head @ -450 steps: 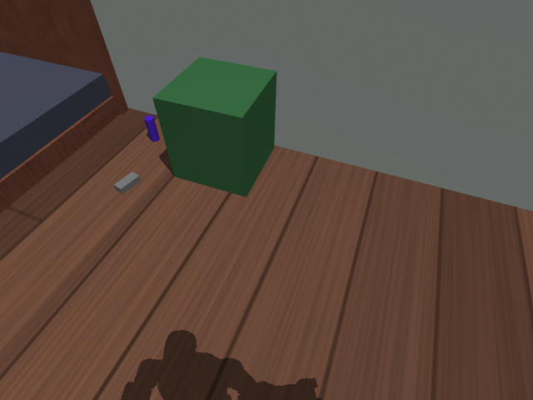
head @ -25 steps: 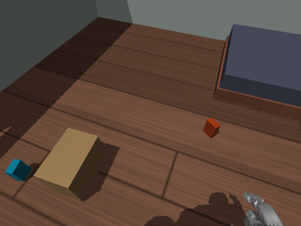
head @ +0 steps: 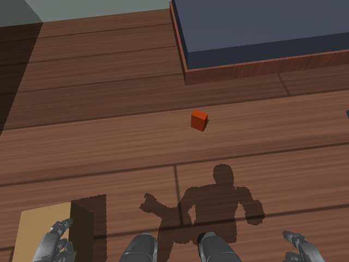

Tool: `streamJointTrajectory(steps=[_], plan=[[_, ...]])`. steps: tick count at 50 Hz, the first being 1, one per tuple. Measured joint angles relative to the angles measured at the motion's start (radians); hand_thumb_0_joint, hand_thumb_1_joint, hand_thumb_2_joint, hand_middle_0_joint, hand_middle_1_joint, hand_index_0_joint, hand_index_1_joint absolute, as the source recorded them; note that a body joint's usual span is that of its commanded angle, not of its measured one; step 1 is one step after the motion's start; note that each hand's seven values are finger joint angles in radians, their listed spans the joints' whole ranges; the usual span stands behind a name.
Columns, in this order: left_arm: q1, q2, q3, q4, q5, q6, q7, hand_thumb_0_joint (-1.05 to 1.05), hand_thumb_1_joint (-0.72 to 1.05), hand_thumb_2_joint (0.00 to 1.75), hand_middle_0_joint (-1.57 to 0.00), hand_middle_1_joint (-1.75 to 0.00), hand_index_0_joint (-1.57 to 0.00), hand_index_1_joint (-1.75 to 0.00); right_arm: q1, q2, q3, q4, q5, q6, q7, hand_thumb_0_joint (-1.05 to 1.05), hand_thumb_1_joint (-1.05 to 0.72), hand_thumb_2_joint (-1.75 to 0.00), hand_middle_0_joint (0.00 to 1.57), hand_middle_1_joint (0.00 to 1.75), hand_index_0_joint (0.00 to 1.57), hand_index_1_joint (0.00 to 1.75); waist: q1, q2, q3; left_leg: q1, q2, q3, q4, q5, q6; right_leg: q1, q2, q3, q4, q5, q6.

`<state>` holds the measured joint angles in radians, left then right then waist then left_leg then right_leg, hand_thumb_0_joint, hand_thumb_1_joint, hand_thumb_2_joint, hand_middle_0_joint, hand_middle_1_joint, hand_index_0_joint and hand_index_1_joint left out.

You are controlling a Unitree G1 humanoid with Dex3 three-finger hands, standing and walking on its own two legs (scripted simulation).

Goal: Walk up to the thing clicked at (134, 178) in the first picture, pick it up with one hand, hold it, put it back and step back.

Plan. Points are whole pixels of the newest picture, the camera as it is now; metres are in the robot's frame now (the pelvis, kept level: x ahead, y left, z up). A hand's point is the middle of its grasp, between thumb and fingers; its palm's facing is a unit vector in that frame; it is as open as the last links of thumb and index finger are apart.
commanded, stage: walk up
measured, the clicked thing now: out of the picture +0.95 -1.19 -0.73
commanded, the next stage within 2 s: none
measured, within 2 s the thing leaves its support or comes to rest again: neither
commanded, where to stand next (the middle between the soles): +0.04 -0.05 m, yaw -59 degrees
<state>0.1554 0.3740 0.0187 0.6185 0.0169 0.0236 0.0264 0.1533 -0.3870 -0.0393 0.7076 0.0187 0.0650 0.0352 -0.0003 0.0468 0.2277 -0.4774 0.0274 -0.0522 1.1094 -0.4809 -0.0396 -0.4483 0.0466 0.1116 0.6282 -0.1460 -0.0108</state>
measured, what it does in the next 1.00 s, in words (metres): steps on the spot, turning right: left foot, then right foot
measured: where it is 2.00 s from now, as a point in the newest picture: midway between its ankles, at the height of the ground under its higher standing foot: outside the picture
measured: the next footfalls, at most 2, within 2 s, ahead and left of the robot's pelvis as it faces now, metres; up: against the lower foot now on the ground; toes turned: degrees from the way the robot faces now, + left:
left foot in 0.10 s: +0.10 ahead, +0.18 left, +0.00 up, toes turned -8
right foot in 0.50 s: -0.10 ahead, -0.13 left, +0.00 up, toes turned -30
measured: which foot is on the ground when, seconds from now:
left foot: up 0.00-0.08, down 0.10-0.54, up 0.56-0.90, down 0.92-1.00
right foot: down 0.00-0.12, up 0.14-0.48, down 0.50-0.94, up 0.96-1.00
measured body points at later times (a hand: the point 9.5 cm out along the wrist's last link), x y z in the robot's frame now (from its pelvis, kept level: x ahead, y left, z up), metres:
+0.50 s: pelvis -0.06 +0.03 -0.01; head -0.02 +0.02 +0.44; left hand +0.18 +0.30 -0.10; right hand -0.16 -0.34 -0.07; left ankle +0.06 +0.19 -0.72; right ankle -0.14 -0.11 -0.72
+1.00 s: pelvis -0.02 +0.00 -0.01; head +0.01 -0.03 +0.44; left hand +0.27 +0.18 -0.11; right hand -0.19 -0.28 -0.12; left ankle +0.09 +0.04 -0.72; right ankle -0.13 -0.09 -0.68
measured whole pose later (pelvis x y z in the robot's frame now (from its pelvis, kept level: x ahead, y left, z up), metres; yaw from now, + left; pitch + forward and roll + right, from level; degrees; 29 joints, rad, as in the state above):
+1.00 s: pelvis -0.02 +0.00 -0.01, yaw -44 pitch -2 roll -1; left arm 0.28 0.42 0.03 0.78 -0.01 -0.01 0.05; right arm 0.26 -0.41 -0.06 0.78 -0.03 -0.01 0.03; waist -0.02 0.02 0.14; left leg -0.41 0.02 0.06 0.76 -0.32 0.04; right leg -0.41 0.09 0.15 1.01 -0.53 0.01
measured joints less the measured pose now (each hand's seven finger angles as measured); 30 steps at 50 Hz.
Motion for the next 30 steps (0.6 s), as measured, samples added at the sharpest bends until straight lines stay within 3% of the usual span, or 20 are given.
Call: streamJointTrajectory(steps=[3,5,6,7,9,10,13,16,19,22,25,27,28,30], plan=[[-0.007,-0.015,-0.004,-0.028,0.022,0.025,-0.026,0.01,0.90,0.89,-0.21,-0.30,-0.21,-0.30,-0.005,-0.010,-0.001,-0.001,0.001,-0.020,-0.024,0.00,-0.91,-0.90,0.21,0.30,0.20,0.30,0.009,-0.007,-0.024,0.028,0.011,-0.021,-0.184,0.047,0.005,-0.027,0.020,0.058,0.028,-0.003,0.024],[-0.013,-0.007,0.000,-0.048,0.032,0.041,-0.043,0.01,0.90,0.89,-0.21,-0.30,-0.21,-0.30,-0.003,-0.014,-0.009,0.002,-0.003,-0.039,-0.042,0.00,-0.91,-0.90,0.21,0.30,0.21,0.30,0.012,-0.027,-0.036,0.078,0.000,-0.011,-0.350,0.138,0.006,-0.059,0.032,0.101,0.079,-0.019,0.039],[-0.025,0.006,0.009,-0.047,0.034,0.049,-0.048,0.01,0.90,0.89,-0.21,-0.30,-0.21,-0.30,-0.002,-0.003,-0.013,0.008,-0.010,-0.049,-0.051,0.00,-0.91,-0.90,0.21,0.30,0.20,0.30,0.012,-0.065,-0.030,0.089,-0.018,0.017,-0.358,0.159,0.000,-0.072,0.028,0.136,0.118,-0.044,0.023],[-0.034,0.013,0.022,-0.038,0.038,0.056,-0.048,0.01,0.90,0.89,-0.21,-0.30,-0.21,-0.30,0.007,0.003,-0.012,0.010,-0.019,-0.052,-0.056,0.00,-0.91,-0.90,0.21,0.30,0.20,0.30,0.013,-0.089,-0.030,0.090,-0.021,0.042,-0.348,0.156,0.000,-0.088,0.041,0.163,0.175,-0.129,0.016],[-0.030,0.022,0.040,-0.017,0.046,0.069,-0.051,0.01,0.90,0.89,-0.21,-0.30,-0.21,-0.30,0.016,-0.001,-0.004,0.022,-0.029,-0.044,-0.055,0.00,-0.91,-0.90,0.21,0.30,0.21,0.30,0.000,-0.086,-0.040,0.094,0.012,0.064,-0.346,0.153,0.012,-0.133,0.074,0.108,0.353,-0.267,0.033],[-0.021,0.031,0.046,-0.005,0.049,0.073,-0.059,0.01,0.90,0.89,-0.21,-0.30,-0.21,-0.30,0.016,-0.003,-0.005,0.032,-0.034,-0.038,-0.057,0.00,-0.91,-0.90,0.21,0.30,0.21,0.30,-0.008,-0.077,-0.044,0.102,0.036,0.070,-0.364,0.161,0.020,-0.151,0.079,0.063,0.445,-0.285,0.043],[0.016,0.071,0.071,0.022,0.046,0.077,-0.095,0.01,0.91,0.89,-0.21,-0.30,-0.21,-0.30,0.029,-0.007,-0.021,0.055,-0.041,-0.044,-0.073,0.00,-0.91,-0.90,0.21,0.30,0.21,0.30,-0.002,-0.083,-0.069,0.126,0.086,0.118,-0.465,0.217,0.016,-0.162,0.044,0.004,0.598,-0.209,0.049],[0.056,0.105,0.096,0.031,0.036,0.085,-0.127,0.01,0.91,0.89,-0.20,-0.30,-0.21,-0.30,0.060,-0.033,-0.032,0.066,-0.041,-0.070,-0.082,0.00,-0.90,-0.90,0.21,0.30,0.21,0.30,0.015,-0.097,-0.091,0.132,0.115,0.171,-0.524,0.253,0.008,-0.107,-0.017,0.011,0.553,-0.186,0.057],[0.092,0.120,0.112,0.053,0.020,0.095,-0.137,0.01,0.91,0.89,-0.20,-0.30,-0.20,-0.30,0.095,-0.073,-0.040,0.055,-0.039,-0.089,-0.076,0.00,-0.90,-0.90,0.21,0.30,0.21,0.30,0.028,-0.102,-0.102,0.132,0.155,0.229,-0.510,0.246,0.005,-0.041,-0.074,0.012,0.449,-0.272,0.057],[0.116,0.121,0.112,0.085,0.009,0.095,-0.134,0.01,0.91,0.89,-0.20,-0.30,-0.20,-0.30,0.118,-0.113,-0.049,0.035,-0.040,-0.100,-0.064,0.00,-0.90,-0.90,0.21,0.30,0.21,0.30,0.018,-0.096,-0.112,0.129,0.204,0.280,-0.464,0.224,-0.001,0.018,-0.119,-0.020,0.322,-0.338,0.047],[0.130,0.112,0.100,0.117,0.002,0.068,-0.128,0.01,0.91,0.89,-0.20,-0.30,-0.20,-0.30,0.130,-0.147,-0.058,0.024,-0.040,-0.095,-0.051,0.00,-0.90,-0.90,0.21,0.30,0.21,0.30,-0.012,-0.075,-0.129,0.108,0.255,0.302,-0.390,0.190,-0.005,0.095,-0.129,-0.069,0.154,-0.305,0.024],[0.120,0.077,0.090,0.142,0.008,0.041,-0.120,0.01,0.91,0.89,-0.20,-0.30,-0.20,-0.30,0.131,-0.172,-0.073,0.040,-0.042,-0.076,-0.048,0.00,-0.90,-0.90,0.21,0.30,0.21,0.30,-0.035,-0.008,-0.116,0.081,0.298,0.244,-0.301,0.099,0.027,0.122,-0.081,-0.098,0.137,-0.263,0.042],[0.124,0.060,0.082,0.141,0.013,0.030,-0.118,0.01,0.91,0.89,-0.20,-0.30,-0.20,-0.30,0.137,-0.173,-0.079,0.055,-0.038,-0.062,-0.049,0.00,-0.90,-0.90,0.21,0.30,0.21,0.30,-0.040,0.013,-0.119,0.060,0.283,0.195,-0.235,0.010,0.035,0.126,-0.066,-0.104,0.150,-0.270,0.041],[0.147,0.035,0.066,0.132,0.018,0.019,-0.115,0.01,0.91,0.89,-0.20,-0.30,-0.20,-0.30,0.145,-0.156,-0.075,0.094,-0.023,-0.037,-0.051,0.00,-0.91,-0.90,0.21,0.30,0.20,0.30,-0.019,0.012,-0.146,0.026,0.192,0.135,-0.116,-0.054,0.028,0.125,-0.059,-0.071,0.150,-0.274,0.024]])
